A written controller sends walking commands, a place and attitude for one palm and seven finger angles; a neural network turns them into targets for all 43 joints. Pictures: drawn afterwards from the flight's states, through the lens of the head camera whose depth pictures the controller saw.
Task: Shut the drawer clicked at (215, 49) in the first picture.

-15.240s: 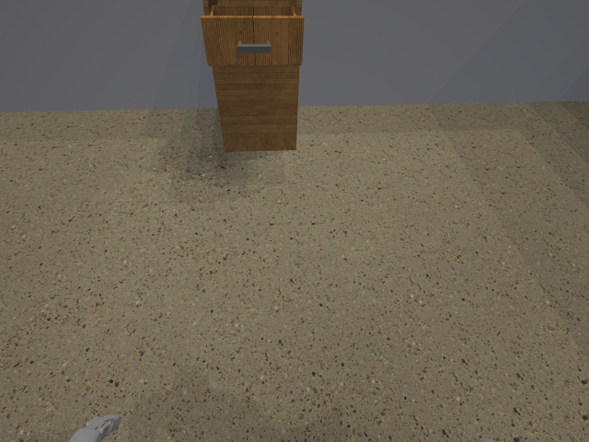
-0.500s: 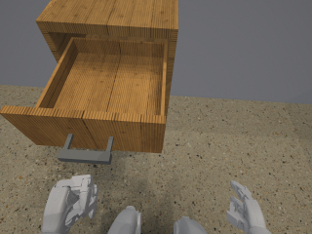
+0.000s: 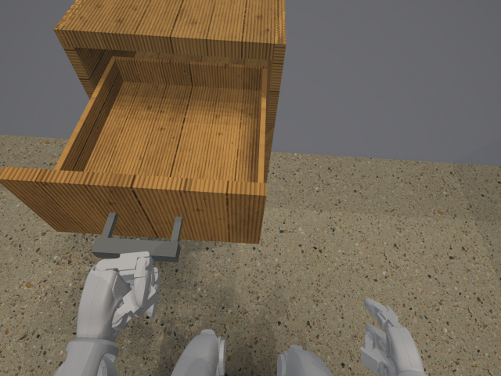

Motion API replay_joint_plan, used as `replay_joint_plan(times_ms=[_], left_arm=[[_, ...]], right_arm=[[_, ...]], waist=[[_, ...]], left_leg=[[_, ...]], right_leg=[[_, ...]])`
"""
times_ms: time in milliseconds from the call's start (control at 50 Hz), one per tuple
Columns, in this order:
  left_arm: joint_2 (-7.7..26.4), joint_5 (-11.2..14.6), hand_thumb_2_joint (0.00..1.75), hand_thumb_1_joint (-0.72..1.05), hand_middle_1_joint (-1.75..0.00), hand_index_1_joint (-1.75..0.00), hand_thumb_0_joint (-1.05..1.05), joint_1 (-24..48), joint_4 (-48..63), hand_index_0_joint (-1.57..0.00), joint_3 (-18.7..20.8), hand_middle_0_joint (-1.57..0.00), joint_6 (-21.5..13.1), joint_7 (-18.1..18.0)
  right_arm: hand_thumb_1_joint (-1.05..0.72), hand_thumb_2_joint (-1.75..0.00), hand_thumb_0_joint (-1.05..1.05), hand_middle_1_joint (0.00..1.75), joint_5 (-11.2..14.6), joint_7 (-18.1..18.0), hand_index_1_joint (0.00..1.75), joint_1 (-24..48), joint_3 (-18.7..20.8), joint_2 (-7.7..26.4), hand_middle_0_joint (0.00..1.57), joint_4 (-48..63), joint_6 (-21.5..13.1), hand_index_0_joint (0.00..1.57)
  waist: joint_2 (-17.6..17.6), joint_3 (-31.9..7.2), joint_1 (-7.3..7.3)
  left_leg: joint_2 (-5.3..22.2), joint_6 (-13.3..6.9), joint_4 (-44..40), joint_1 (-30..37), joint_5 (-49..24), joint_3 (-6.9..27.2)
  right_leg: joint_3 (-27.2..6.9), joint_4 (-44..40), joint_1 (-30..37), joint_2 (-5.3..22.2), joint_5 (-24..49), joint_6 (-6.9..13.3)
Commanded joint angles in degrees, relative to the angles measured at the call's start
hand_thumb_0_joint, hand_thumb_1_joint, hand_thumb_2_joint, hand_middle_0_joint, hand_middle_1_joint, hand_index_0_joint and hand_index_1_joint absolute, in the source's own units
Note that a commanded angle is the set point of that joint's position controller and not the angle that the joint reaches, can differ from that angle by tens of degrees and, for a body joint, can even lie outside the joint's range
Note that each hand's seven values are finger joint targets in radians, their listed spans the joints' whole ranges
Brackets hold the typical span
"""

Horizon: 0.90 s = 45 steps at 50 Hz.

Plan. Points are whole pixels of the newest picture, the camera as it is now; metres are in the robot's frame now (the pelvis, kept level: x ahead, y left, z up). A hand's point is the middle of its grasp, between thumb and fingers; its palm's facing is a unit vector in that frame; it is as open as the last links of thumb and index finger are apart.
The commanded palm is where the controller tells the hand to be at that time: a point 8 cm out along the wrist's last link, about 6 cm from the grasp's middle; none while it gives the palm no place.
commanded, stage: push the drawer shut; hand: left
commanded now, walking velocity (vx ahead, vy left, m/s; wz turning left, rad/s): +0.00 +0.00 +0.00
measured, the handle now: (141, 235) +0.31 +0.18 +0.05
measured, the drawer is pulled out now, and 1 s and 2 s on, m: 0.29 0.18 0.05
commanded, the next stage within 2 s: none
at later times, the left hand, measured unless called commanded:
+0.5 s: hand (161, 255) +0.28 +0.15 +0.04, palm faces -0.04 -1.00 -0.04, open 2.9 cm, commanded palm +0.27 +0.20 +0.05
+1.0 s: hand (167, 221) +0.34 +0.15 +0.04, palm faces -0.03 -1.00 -0.03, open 2.8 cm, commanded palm +0.33 +0.20 +0.05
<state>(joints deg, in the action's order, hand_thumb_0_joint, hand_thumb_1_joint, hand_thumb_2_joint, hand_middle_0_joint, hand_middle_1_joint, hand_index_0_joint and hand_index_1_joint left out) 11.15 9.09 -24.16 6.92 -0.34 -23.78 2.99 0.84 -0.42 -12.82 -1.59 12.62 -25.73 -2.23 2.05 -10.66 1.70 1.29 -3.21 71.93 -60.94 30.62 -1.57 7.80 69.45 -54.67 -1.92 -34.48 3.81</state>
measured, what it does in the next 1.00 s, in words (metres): stands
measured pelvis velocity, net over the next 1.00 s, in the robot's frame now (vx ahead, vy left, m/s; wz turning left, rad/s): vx -0.01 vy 0.00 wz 0.00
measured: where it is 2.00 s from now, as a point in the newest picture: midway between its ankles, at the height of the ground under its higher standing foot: outside the picture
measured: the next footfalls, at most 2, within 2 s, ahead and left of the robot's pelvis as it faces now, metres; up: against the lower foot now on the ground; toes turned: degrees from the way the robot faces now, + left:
none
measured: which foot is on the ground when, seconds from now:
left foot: down 0.00-1.00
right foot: down 0.00-1.00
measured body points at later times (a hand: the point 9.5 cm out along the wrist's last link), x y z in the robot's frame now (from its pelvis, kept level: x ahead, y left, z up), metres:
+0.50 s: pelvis -0.01 +0.00 +0.01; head +0.08 +0.01 +0.45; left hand +0.28 +0.20 +0.05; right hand +0.16 -0.24 -0.09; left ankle +0.03 +0.08 -0.63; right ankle -0.01 -0.09 -0.63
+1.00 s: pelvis -0.01 +0.00 +0.01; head +0.08 +0.02 +0.45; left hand +0.33 +0.20 +0.05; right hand +0.13 -0.24 -0.10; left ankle +0.03 +0.08 -0.63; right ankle -0.01 -0.09 -0.63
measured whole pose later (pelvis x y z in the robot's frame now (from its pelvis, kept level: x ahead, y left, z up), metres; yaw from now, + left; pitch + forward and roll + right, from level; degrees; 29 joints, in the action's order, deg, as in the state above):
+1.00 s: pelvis -0.01 +0.00 +0.01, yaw +0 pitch +19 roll -3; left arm 12.8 9.3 9.3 -22.4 3.6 -23.5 3.6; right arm 1.1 -0.2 -12.7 -1.6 14.6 -32.9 -0.7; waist 1.7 -8.5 2.8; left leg 0.9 -3.6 68.4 -60.2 27.7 -2.1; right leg 7.2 66.5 -54.4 -1.6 -31.6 3.3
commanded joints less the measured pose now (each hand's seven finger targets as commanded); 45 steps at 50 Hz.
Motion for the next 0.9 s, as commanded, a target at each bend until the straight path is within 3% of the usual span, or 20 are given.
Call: replay_joint_plan(times_ms=[0,40,100,140,180,340,440,480,500,540,580,620,640,680,740,800,840,880], left_arm=[[3.08,0.4,0.9,0.9,-1.6,-1.6,0.0,2.27,9.29,-1.4,1.56,-1.4,-2.99,0.65],[4.29,0.47,0.9,0.9,-1.6,-1.6,0.0,4.83,9.41,-1.4,2.34,-1.4,-3.14,0.71],[3.2,0.17,0.9,0.9,-1.6,-1.6,0.0,10.78,8.32,-1.4,0.54,-1.4,-3.79,0.6],[5.18,-0.04,0.9,0.9,-1.6,-1.6,0.0,14.07,7.0,-1.4,2.45,-1.4,-4.28,0.2],[4.18,-0.08,0.9,0.9,-1.6,-1.6,0.0,17.52,6.25,-1.4,1.4,-1.4,-4.87,0.5],[7.37,0.84,0.9,0.9,-1.6,-1.6,0.0,24.11,0.3,-1.4,4.94,-1.4,-2.2,1.51],[7.34,1.77,0.9,0.9,-1.6,-1.6,0.0,26.2,-2.47,-1.4,5.99,-1.4,-0.43,1.75],[5.85,1.75,0.9,0.9,-1.6,-1.6,0.0,28.14,-2.91,-1.4,4.59,-1.4,-0.56,1.55],[5.43,2.03,0.9,0.9,-1.6,-1.6,0.0,28.91,-4.07,-1.4,4.54,-1.4,-0.61,1.44],[7.24,1.68,0.9,0.9,-1.6,-1.6,0.0,30.23,-7.01,-1.4,6.43,-1.4,-1.17,1.02],[6.32,1.5,0.9,0.9,-1.6,-1.6,0.0,34.18,-7.69,-1.4,5.63,-1.4,-2.32,0.89],[5.77,1.16,0.9,0.9,-1.6,-1.6,0.0,35.82,-8.16,-1.4,4.91,-1.4,-3.28,0.88],[6.29,0.83,0.9,0.9,-1.6,-1.6,0.0,36.62,-9.19,-1.4,5.03,-1.4,-3.35,0.7],[6.11,0.65,0.9,0.9,-1.6,-1.6,0.0,38.89,-10.66,-1.4,5.02,-1.4,-3.78,0.69],[8.79,0.45,0.9,0.9,-1.6,-1.6,0.0,43.93,-12.63,-1.4,7.05,-1.4,-4.05,0.57],[7.46,0.43,0.9,0.9,-1.6,-1.6,0.0,46.63,-13.15,-1.4,6.16,-1.4,-4.04,0.71],[8.91,0.56,0.9,0.9,-1.6,-1.6,0.0,46.88,-15.02,-1.4,7.65,-1.4,-3.56,0.43],[7.06,0.35,0.9,0.9,-1.6,-1.6,0.0,48.85,-15.32,-1.4,5.9,-1.4,-3.34,0.36]], right_arm=[[-0.9,-0.9,0.0,0.3,0.1,-0.45,0.3,1.83,3.45,8.04,0.2,8.41,-3.23,0.2],[-0.9,-0.9,0.0,0.3,0.08,-0.6,0.3,1.57,3.44,8.42,0.2,7.91,-3.34,0.2],[-0.9,-0.9,0.0,0.3,-0.13,-0.62,0.3,1.15,3.29,8.71,0.2,7.09,-3.69,0.2],[-0.9,-0.9,0.0,0.3,-0.27,-0.89,0.3,0.97,3.35,9.07,0.2,6.2,-3.87,0.2],[-0.9,-0.9,0.0,0.3,-0.31,-0.87,0.3,1.1,3.36,9.02,0.2,5.61,-4.19,0.2],[-0.9,-0.9,0.0,0.3,0.19,-1.12,0.3,1.2,3.2,9.75,0.2,3.86,-3.61,0.2],[-0.9,-0.9,0.0,0.3,0.45,-0.93,0.3,1.28,3.05,9.78,0.2,3.78,-3.04,0.2],[-0.9,-0.9,0.0,0.3,0.4,-0.8,0.3,1.32,3.01,9.54,0.2,3.56,-2.95,0.2],[-0.9,-0.9,0.0,0.3,0.42,-0.75,0.3,1.36,2.98,9.52,0.2,3.45,-2.89,0.2],[-0.9,-0.9,0.0,0.3,0.31,-0.79,0.3,1.03,3.02,9.81,0.2,2.83,-2.71,0.2],[-0.9,-0.9,0.0,0.3,0.24,-0.62,0.3,1.0,3.03,9.58,0.2,2.38,-2.66,0.2],[-0.9,-0.9,0.0,0.3,0.23,-0.39,0.3,1.03,3.16,9.63,0.2,2.19,-2.74,0.2],[-0.9,-0.9,0.0,0.3,0.09,-0.35,0.3,0.61,3.16,9.99,0.2,2.11,-2.55,0.2],[-0.9,-0.9,0.0,0.3,0.13,-0.3,0.3,0.73,3.36,9.91,0.2,1.55,-2.4,0.2],[-0.9,-0.9,0.0,0.3,0.21,-0.43,0.3,0.3,3.3,10.39,0.2,0.65,-2.0,0.2],[-0.9,-0.9,0.0,0.3,0.26,-0.46,0.3,-0.02,3.46,10.33,0.2,0.26,-1.83,0.2],[-0.9,-0.9,0.0,0.3,0.27,-0.51,0.3,-0.26,3.5,10.71,0.2,-0.08,-1.48,0.2],[-0.9,-0.9,0.0,0.3,0.28,-0.41,0.3,-0.52,3.52,10.54,0.2,-0.24,-1.26,0.2]], waist=[[0.01,-12.81,1.04],[1.14,-12.5,1.34],[0.92,-11.19,2.71],[0.15,-11.36,2.8],[0.27,-12.91,3.2],[1.24,-15.74,2.16],[1.22,-16.13,1.56],[1.44,-15.58,1.86],[-0.11,-14.51,2.19],[-1.77,-13.2,2.43],[-1.02,-12.84,2.65],[1.01,-13.38,2.57],[-0.22,-13.3,2.85],[0.65,-14.02,2.99],[-0.19,-14.71,3.31],[1.83,-17.42,2.98],[1.43,-17.77,2.91],[1.92,-18.72,3.15]], left_leg=[[-0.3,1.18,-10.65,14.67,-13.0,5.44],[-0.19,1.19,-10.53,14.95,-13.79,5.63],[-0.12,1.07,-10.28,15.01,-12.03,5.98],[-0.14,0.94,-9.56,13.83,-11.35,5.85],[-0.2,0.87,-9.31,14.44,-11.02,5.93],[-0.41,0.72,-10.18,14.92,-11.75,5.18],[-0.43,0.83,-11.66,16.56,-13.76,4.99],[-0.34,0.98,-12.11,17.71,-14.35,5.18],[-0.35,0.93,-12.16,16.91,-13.23,5.01],[-0.28,0.81,-11.77,15.16,-12.79,4.84],[-0.38,0.89,-11.7,15.23,-12.3,4.85],[-0.36,1.09,-12.03,16.57,-11.96,4.99],[-0.31,0.94,-12.12,16.28,-12.06,5.32],[-0.37,0.94,-11.7,16.77,-11.89,4.97],[-0.39,0.85,-11.56,15.64,-10.55,5.12],[-0.36,1.14,-11.93,18.52,-12.1,5.21],[-0.29,1.13,-12.18,19.01,-12.51,5.45],[-0.19,1.32,-12.66,21.0,-13.24,5.76]], right_leg=[[-5.65,-11.55,5.65,0.04,13.59,-2.02],[-5.55,-11.31,5.16,0.02,14.09,-1.89],[-5.47,-11.67,3.01,0.12,12.26,-2.04],[-5.94,-11.63,2.89,0.05,11.56,-2.03],[-6.03,-11.44,2.51,0.25,11.22,-2.12],[-7.15,-13.02,6.24,0.4,12.06,-2.19],[-6.89,-13.89,8.38,0.44,14.5,-2.23],[-6.37,-13.72,7.73,0.53,15.13,-2.21],[-6.62,-14.4,7.78,0.55,14.25,-2.39],[-7.0,-14.6,7.84,0.4,13.81,-2.47],[-7.12,-14.29,7.14,0.52,13.35,-2.39],[-6.91,-14.03,5.98,0.6,12.64,-2.22],[-6.59,-13.71,5.71,0.47,12.6,-2.2],[-7.22,-13.99,5.35,0.64,12.64,-2.34],[-7.59,-13.87,5.55,0.55,11.19,-2.36],[-7.22,-13.5,5.35,0.72,12.68,-2.33],[-7.11,-13.63,5.3,0.48,12.96,-2.33],[-6.64,-13.56,4.71,0.56,13.55,-2.33]])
